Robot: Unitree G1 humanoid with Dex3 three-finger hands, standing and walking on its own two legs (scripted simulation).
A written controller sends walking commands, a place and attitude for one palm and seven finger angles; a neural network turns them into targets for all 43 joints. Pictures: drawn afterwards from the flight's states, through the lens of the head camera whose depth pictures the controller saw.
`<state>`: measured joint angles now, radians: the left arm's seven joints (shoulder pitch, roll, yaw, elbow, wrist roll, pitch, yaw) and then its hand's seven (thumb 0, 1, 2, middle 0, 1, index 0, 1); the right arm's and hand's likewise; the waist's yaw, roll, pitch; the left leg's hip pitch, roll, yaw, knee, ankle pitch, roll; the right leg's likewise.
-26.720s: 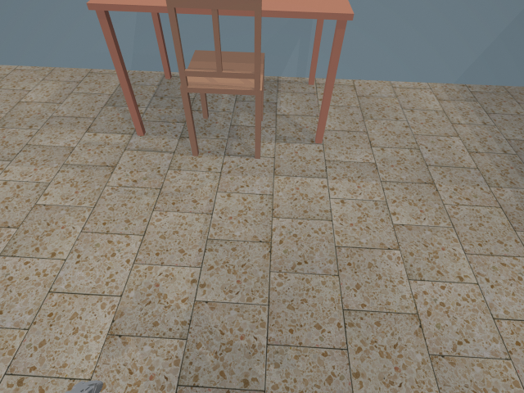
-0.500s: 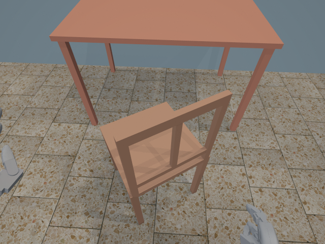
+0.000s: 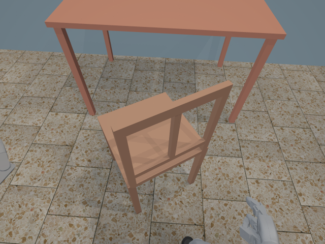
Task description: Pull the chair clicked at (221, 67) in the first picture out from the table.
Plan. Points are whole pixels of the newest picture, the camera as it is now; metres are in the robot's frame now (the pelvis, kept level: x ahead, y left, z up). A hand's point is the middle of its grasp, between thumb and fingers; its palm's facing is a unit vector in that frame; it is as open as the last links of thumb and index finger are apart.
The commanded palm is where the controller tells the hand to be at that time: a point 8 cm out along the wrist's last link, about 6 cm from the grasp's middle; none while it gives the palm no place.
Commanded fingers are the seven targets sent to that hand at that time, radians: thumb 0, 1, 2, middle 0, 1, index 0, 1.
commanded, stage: step back with the hand held close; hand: left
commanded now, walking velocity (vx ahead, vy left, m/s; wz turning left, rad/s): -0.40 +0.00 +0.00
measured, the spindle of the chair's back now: (173, 137) +0.46 -0.01 -0.10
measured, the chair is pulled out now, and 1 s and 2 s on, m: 0.47 0.47 0.47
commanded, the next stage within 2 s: stop stepping back and stand still in 1.24 s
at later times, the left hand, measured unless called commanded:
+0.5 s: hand (5, 171) +0.20 +0.27 +0.17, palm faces +0.46 -0.70 -0.55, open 7.4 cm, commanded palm +0.12 +0.30 +0.19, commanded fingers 0.00 0.90 0.90 -0.20 -0.30 -0.20 -0.30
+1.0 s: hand (13, 191) +0.17 +0.24 +0.17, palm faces +0.46 -0.75 -0.47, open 7.4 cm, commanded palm +0.11 +0.27 +0.19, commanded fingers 0.00 0.90 0.90 -0.20 -0.30 -0.20 -0.30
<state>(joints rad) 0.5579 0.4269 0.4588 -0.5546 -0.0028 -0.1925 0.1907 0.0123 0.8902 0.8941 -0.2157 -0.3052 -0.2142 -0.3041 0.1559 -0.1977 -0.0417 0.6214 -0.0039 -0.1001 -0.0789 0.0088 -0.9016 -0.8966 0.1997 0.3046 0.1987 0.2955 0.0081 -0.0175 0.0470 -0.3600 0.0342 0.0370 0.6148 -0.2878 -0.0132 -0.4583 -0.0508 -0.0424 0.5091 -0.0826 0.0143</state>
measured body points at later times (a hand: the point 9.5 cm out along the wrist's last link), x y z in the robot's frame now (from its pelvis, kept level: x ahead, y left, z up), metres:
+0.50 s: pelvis -0.01 +0.00 +0.00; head +0.03 +0.01 +0.44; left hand +0.17 +0.30 +0.20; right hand +0.15 -0.25 -0.09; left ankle +0.02 +0.13 -0.73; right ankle +0.11 -0.13 -0.73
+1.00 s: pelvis -0.04 -0.03 +0.01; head +0.01 -0.01 +0.45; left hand +0.14 +0.28 +0.20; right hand +0.15 -0.25 -0.08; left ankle +0.01 +0.11 -0.73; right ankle -0.07 -0.15 -0.73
